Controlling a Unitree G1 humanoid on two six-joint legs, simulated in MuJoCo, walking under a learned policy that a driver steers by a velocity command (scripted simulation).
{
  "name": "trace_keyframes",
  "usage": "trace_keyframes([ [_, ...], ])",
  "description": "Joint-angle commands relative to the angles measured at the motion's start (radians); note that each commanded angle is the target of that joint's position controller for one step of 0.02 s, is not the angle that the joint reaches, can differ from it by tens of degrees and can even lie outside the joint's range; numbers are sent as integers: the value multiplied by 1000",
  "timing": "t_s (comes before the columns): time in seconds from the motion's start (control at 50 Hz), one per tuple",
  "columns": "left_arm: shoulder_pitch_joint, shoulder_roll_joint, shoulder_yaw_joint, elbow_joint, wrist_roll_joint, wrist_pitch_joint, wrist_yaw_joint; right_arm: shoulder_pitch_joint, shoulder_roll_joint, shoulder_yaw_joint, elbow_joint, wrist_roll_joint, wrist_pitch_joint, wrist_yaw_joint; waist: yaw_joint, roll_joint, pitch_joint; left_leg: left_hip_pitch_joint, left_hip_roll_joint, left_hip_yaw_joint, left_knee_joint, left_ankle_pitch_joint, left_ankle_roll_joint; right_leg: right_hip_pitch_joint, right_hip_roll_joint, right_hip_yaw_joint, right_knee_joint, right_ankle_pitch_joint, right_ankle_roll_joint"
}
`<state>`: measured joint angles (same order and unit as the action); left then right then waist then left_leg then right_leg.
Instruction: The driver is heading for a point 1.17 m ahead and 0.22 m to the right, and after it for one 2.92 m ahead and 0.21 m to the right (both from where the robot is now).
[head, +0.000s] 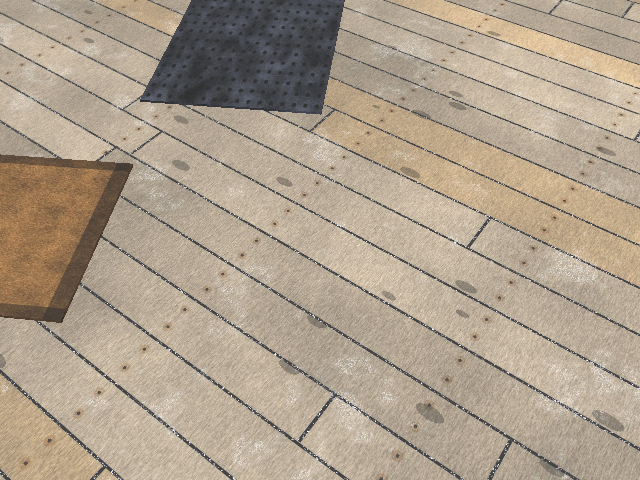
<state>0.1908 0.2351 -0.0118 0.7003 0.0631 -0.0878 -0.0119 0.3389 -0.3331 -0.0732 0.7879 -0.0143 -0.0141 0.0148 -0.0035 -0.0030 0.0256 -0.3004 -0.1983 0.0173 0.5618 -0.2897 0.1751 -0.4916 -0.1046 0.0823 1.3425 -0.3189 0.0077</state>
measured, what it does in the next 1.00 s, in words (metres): walks ahead, turning right: right foot, then left foot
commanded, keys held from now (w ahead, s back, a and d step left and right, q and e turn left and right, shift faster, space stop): w+q+shift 0.02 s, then w+shift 0.12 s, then w+e+shift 0.86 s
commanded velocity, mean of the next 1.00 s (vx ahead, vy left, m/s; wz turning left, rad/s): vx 0.99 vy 0.00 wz -0.39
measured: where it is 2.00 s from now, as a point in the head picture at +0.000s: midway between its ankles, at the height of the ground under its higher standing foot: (466, 95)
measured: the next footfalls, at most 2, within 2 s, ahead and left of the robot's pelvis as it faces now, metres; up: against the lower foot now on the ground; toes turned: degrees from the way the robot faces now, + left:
right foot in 0.30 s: +0.51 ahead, -0.10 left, +0.00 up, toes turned +5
left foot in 0.72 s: +0.92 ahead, +0.10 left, +0.00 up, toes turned -15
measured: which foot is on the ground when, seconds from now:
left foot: down 0.00-0.30, up 0.32-0.70, down 0.72-1.00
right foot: up 0.00-0.28, down 0.30-0.70, up 0.72-1.00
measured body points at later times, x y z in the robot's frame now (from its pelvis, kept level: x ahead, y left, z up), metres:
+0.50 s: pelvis +0.48 -0.04 +0.02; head +0.50 -0.03 +0.46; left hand +0.44 +0.25 -0.11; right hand +0.69 -0.27 -0.06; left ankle +0.48 +0.10 -0.64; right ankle +0.47 -0.10 -0.72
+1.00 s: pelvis +0.95 -0.05 +0.01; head +0.97 -0.06 +0.46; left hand +1.28 +0.08 -0.05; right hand +0.77 -0.31 -0.11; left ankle +0.88 +0.12 -0.72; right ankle +1.01 -0.19 -0.64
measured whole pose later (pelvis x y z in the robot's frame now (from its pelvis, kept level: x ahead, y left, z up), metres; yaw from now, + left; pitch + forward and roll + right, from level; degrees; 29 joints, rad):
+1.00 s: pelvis +0.95 -0.05 +0.01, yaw -27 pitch +2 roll +3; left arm 0.04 0.37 0.07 0.64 0.03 0.00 -0.08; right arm 0.48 -0.35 -0.07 0.89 -0.02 -0.11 -0.01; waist -0.07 -0.05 0.00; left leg 0.05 0.02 0.21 0.29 -0.36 -0.05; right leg -0.79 -0.06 -0.05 1.10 -0.12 -0.10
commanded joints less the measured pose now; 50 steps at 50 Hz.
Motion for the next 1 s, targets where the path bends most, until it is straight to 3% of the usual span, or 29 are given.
trace_keyframes([
  [0.02, 9, 129, 26, -81, 19, 33, -2, 2, -116, -24, -68, 12, -47, -7, 43, -37, 53, -17, 241, -413, -381, -61, 170, -181, -41, -35, -122, -34, 37],
  [0.08, -172, 107, 10, -149, -1, 31, -19, 46, -96, -17, -53, 14, -68, -4, -14, -17, 135, -95, 183, -323, -455, 115, 120, -152, -32, -109, -419, 224, 50],
  [0.14, -235, 75, -4, -157, -18, 18, -32, 109, -104, -20, -25, 30, -84, -1, -74, 37, 83, 10, 211, -302, -465, 408, 75, -37, 16, -141, -667, 486, 11],
  [0.18, -267, 96, 4, -155, -29, 12, -29, 131, -122, -21, 0, 29, -97, -4, -95, 29, 67, 179, 249, -260, -472, 576, 47, -27, 40, -161, -778, 543, -34],
  [0.2, -237, 107, 11, -130, -31, 21, -27, 121, -138, -21, 7, 21, -98, -4, -87, 11, 2, 293, 230, -208, -445, 763, 19, 1, 96, -196, -781, 498, -55],
  [0.24, -156, 162, 33, -120, -37, 10, -14, 126, -183, -27, 25, -1, -102, -19, -24, 113, -34, 434, 305, -184, -271, 1192, -20, 64, 145, -205, -811, 333, -103],
  [0.26, -7, 197, 52, -72, -43, 11, -2, 107, -194, -32, 32, -25, -92, -26, 52, 133, -108, 474, 321, -166, -111, 1286, -32, 176, 169, -188, -803, 264, -122],
  [0.28, 229, 230, 73, 8, -55, 18, 12, 42, -196, -34, 22, -47, -72, -35, 177, 123, -205, 428, 306, -119, 141, 1269, -41, 380, 179, -205, -820, 209, -136],
  [0.3, 437, 284, 96, 55, -46, 28, 29, 7, -147, -20, 14, -54, -69, -42, 270, 60, -290, 216, 270, -90, 526, 1040, -50, 643, 72, -79, -731, 28, -176],
  [0.32, 421, 401, 131, 65, -27, 30, 21, 135, -13, 13, -48, 13, -86, -13, 119, -410, -393, -233, 38, -58, 996, 123, -150, 918, -197, 614, -904, -202, -377],
  [0.34, 283, 297, 123, 43, -34, 37, -3, 96, -54, 29, -44, -9, -101, -16, 104, -238, -346, -431, 77, -125, 1038, -67, -122, 907, -201, 839, -1062, -279, -405],
  [0.38, 226, 190, 104, 63, -44, 28, -12, -103, -83, 40, -92, -27, -115, -11, 85, 33, -139, -438, 193, -146, 895, 28, -109, 640, -144, 587, -1077, -146, -344],
  [0.4, 289, 143, 89, 106, -48, 22, -10, -214, -74, 42, -128, -49, -112, -7, 94, 84, -39, -383, 215, -126, 796, 26, -113, 484, -72, 460, -1077, 62, -298],
  [0.42, 266, 153, 86, 126, -46, 22, 2, -168, -31, 59, -153, -60, -97, 1, 14, 16, -33, -372, 226, -132, 750, -2, -129, 430, -48, 435, -1091, 4, -305],
  [0.48, 256, 187, 94, 125, -52, 2, 2, -196, -26, 78, -181, -71, -65, 10, -24, -12, 40, -391, 275, -104, 579, -54, -174, 273, -11, 397, -1168, 21, -331],
  [0.56, 251, 197, 110, 109, -64, -5, -5, -427, 2, 108, -262, -32, -72, 31, 44, -20, 108, -162, 249, -5, 143, 263, -218, 56, 88, 261, -1259, 188, -264],
  [0.6, 253, 242, 127, 104, -77, -8, -12, -420, 0, 105, -262, -16, -72, 25, 56, -53, 55, -59, 226, -10, 71, 402, -211, 105, 62, 283, -1241, 336, -240],
  [0.66, 302, 252, 135, 120, -76, 1, -2, -398, -49, 83, -256, -22, -80, 5, 59, -41, -5, 5, 194, -21, -49, 312, -190, 305, 45, 295, -1069, 571, -187],
  [0.68, 303, 275, 140, 123, -69, 3, 1, -306, -80, 65, -228, -21, -84, -6, 18, -31, -79, 118, 164, -10, -58, 223, -177, 339, 58, 276, -925, 707, -166],
  [0.7, 272, 295, 145, 117, -66, 2, -2, -147, -110, 46, -189, -24, -90, -20, -74, -17, -172, 311, 187, -21, -47, 173, -163, 286, 98, 247, -708, 723, -142],
  [0.72, 238, 247, 133, 95, -64, -9, -5, 62, -178, 15, -161, -40, -94, -43, -172, 24, -292, 551, 346, -166, -30, -72, -133, 133, 141, 202, -412, 536, -129],
  [0.74, 328, 68, 89, 55, -105, -13, 4, 135, -249, -7, -151, -81, -90, -49, -119, 295, -462, 824, 686, -665, -152, -414, -38, -159, 236, 94, -68, -191, -108],
  [0.76, 285, 125, 80, 29, -88, 4, 8, 88, -242, -21, -144, -53, -75, -46, -99, 317, -440, 738, 699, -898, -286, -587, -3, -287, 167, 34, 67, -128, -122],
  [0.78, 169, 169, 91, 35, -64, 18, 8, -2, -139, -2, -152, -46, -73, -43, -101, 176, -246, 588, 632, -712, -295, -520, -28, -341, 107, 7, 59, -23, -125],
  [0.8, 109, 168, 92, 30, -49, 26, -5, -35, -78, 11, -138, -44, -74, -37, -91, 82, -142, 467, 585, -530, -284, -296, -42, -327, 71, -4, 8, 30, -119],
  [0.82, 51, 154, 91, 26, -36, 33, -18, 0, -55, 18, -111, -49, -75, -34, -93, 55, -80, 392, 540, -384, -281, -56, -65, -302, 48, -4, -22, 33, -114],
  [0.86, 30, 103, 81, -7, -27, 65, -42, 22, -19, 25, -56, -27, -90, -31, -39, 119, -33, 290, 505, -264, -333, 13, -77, -293, 12, -9, -41, 27, -100],
  [0.9, -39, 76, 68, -57, -30, 86, -56, 39, 11, 31, -20, -8, -106, -16, -16, 114, 5, 279, 500, -135, -347, 230, -95, -347, -5, -27, -54, 51, -100],
  [1.0, -198, 92, 40, -151, -30, 88, -92, -27, -46, 19, 4, -9, -126, -20, 35, 66, 87, 158, 417, 170, -463, 433, -129, -212, 19, -145, -390, 314, -118],
])
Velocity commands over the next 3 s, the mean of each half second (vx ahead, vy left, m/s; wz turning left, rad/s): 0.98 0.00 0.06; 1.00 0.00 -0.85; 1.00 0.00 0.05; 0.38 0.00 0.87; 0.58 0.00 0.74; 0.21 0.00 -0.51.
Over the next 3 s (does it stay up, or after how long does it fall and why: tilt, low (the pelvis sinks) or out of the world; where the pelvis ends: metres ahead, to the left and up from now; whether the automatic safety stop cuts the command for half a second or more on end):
stays up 2.00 -0.29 0.01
